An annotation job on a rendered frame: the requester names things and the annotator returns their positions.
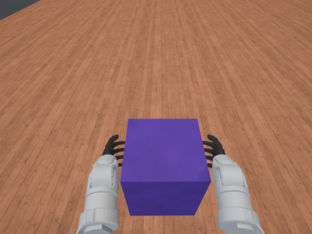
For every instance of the right robot hand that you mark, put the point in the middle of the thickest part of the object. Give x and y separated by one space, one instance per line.
217 148

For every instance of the left robot forearm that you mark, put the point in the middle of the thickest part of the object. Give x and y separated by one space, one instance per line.
100 214

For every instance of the carton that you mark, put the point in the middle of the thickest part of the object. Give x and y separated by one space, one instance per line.
164 169

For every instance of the left robot hand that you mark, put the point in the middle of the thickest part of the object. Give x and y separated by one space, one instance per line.
109 148

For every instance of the right robot forearm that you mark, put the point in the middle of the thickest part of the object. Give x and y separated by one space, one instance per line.
235 213

